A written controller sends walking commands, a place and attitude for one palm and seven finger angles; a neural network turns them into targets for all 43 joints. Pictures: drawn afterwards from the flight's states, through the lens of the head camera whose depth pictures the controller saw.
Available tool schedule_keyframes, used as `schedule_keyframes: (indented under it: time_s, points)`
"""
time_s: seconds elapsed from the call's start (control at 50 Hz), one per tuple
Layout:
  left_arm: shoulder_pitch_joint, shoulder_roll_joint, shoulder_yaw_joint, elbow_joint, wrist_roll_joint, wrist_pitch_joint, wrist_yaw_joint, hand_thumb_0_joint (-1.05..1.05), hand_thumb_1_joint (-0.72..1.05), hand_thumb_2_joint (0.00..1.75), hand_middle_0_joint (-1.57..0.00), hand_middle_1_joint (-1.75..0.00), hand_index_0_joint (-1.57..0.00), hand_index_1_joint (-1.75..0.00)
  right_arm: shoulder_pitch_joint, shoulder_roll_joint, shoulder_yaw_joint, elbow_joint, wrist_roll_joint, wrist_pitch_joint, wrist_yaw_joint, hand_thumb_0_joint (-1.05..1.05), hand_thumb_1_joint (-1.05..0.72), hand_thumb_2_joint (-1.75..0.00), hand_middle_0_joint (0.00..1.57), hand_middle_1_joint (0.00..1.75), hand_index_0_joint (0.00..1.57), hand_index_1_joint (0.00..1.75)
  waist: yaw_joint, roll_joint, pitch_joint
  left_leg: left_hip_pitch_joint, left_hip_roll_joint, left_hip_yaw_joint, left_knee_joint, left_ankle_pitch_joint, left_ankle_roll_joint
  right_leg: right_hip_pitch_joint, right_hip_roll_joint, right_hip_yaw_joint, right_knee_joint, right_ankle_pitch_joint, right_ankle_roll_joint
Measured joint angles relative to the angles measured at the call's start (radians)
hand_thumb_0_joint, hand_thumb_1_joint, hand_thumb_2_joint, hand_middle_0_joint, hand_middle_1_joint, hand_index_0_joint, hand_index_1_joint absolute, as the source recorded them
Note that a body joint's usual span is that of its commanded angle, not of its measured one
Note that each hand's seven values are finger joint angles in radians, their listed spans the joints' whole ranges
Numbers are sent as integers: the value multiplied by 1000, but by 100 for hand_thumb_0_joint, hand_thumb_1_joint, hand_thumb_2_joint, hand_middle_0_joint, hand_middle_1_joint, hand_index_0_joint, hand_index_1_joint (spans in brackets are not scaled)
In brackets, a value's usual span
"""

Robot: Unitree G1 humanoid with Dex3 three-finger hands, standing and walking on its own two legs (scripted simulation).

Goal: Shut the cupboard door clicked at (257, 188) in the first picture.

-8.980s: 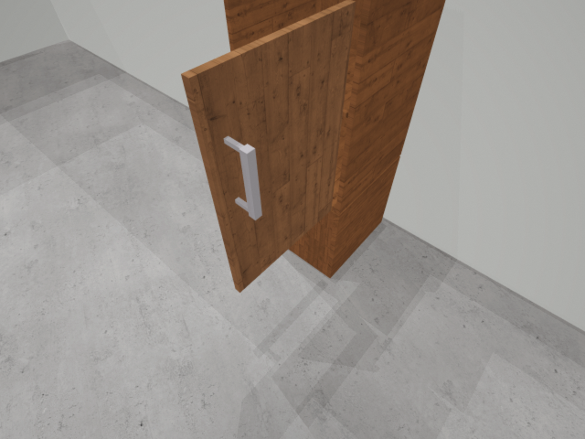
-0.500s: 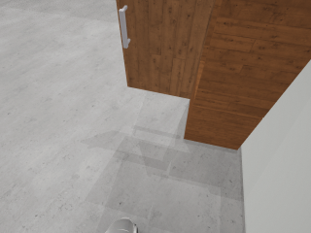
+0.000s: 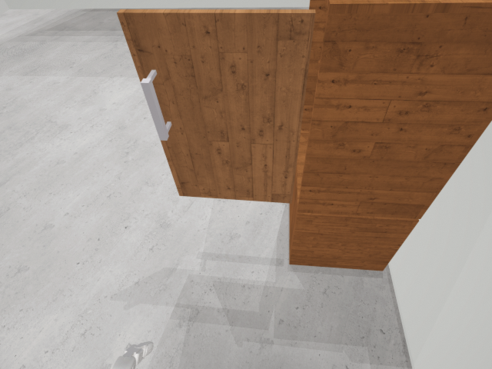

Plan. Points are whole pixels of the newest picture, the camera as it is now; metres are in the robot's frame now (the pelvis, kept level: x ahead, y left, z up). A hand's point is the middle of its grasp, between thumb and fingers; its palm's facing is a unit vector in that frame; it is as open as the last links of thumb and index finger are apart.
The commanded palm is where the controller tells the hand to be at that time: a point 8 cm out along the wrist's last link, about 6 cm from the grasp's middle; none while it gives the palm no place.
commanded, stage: take the last steps up to it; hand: left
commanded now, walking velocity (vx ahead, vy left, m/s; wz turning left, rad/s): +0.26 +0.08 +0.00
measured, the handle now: (158, 106) +0.67 +0.25 +0.06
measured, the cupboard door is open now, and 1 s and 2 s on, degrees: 89 89 89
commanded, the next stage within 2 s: come to a stop and stand still in 0.22 s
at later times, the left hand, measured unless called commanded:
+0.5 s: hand out of the picture +0.15 +0.25 -0.18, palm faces +0.04 -0.98 -0.17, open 7.4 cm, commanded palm none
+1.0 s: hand (167, 311) +0.26 +0.19 -0.16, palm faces -0.05 -0.98 -0.20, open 7.4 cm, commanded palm none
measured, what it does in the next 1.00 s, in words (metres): walks ahead: left foot, then right foot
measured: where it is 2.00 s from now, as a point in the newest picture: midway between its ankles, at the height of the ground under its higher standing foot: outside the picture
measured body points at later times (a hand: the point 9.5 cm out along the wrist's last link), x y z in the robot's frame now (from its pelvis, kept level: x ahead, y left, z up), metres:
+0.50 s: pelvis +0.17 +0.07 +0.01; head +0.20 +0.09 +0.46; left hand +0.15 +0.30 -0.16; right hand +0.25 -0.16 -0.14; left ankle +0.21 +0.17 -0.73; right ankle +0.12 -0.05 -0.68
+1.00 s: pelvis +0.17 +0.02 +0.01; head +0.20 +0.01 +0.46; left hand +0.26 +0.24 -0.14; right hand +0.19 -0.23 -0.15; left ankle +0.15 +0.13 -0.72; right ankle +0.16 -0.09 -0.73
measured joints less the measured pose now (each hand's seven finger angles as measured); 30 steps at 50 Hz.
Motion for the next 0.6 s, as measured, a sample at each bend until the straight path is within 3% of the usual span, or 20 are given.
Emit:
schedule_keyframes:
  time_s: [0.04,0.08,0.16,0.26,0.32,0.34,0.38,0.42,0.6]
  points:
    - [28,-6,-3,7,-5,-5,8,0,91,90,-20,-29,-20,-30,-13,1,-5,5,0,12,4,0,-92,-90,20,30,20,30,1,3,-1,-104,9,-47,194,42,-13,45,10,-4,-50,-14,2]
    - [65,-13,-1,26,-8,-6,15,0,91,90,-20,-29,-20,-30,-30,2,-8,-4,-1,13,6,0,-92,-90,20,30,20,30,-3,2,-8,-186,36,-68,244,117,-30,96,19,-6,-132,10,15]
    - [123,13,18,68,-8,-17,26,-1,95,90,-21,-30,-20,-30,-66,17,-10,-39,1,5,10,0,-91,-90,20,30,20,30,5,-19,-16,-267,80,-78,99,190,-60,178,16,-8,-252,32,24]
    - [186,20,8,132,-2,-5,16,0,94,90,-20,-30,-20,-30,-128,11,-10,-68,4,-3,15,1,-93,-90,20,30,20,30,36,-32,-6,-260,74,-58,-134,247,-59,245,-6,-1,-265,-16,65]
    - [233,17,7,160,-3,15,15,0,93,90,-20,-30,-20,-30,-150,-2,-4,-88,2,-24,18,0,-93,-90,20,30,20,30,49,-33,-7,-187,56,-33,-272,302,-45,258,-19,8,-180,-99,94]
    - [249,14,6,165,-5,23,15,0,93,90,-20,-30,-20,-30,-155,-8,-4,-97,-2,-35,15,0,-92,-90,20,30,20,30,49,-27,-11,-179,58,-36,-279,350,-26,234,-21,10,-104,-144,85]
    - [244,26,4,179,-9,47,23,1,92,90,-20,-30,-20,-30,-176,8,2,-106,-7,-40,-2,0,-92,-90,20,30,20,30,45,-62,0,-191,40,-15,-200,299,7,151,-27,65,117,-254,61]
    - [225,29,-1,184,-13,63,34,1,92,90,-20,-30,-20,-30,-187,24,16,-111,-7,-33,-19,0,-92,-90,20,30,20,30,45,-78,1,-171,31,0,-201,254,21,70,-11,94,266,-279,56]
    - [90,27,12,73,-9,114,29,1,91,90,-20,-29,-20,-30,-246,36,15,-110,0,15,-54,-1,-93,-90,20,30,20,30,33,-46,27,-111,59,17,-292,272,17,-100,44,90,322,-234,76]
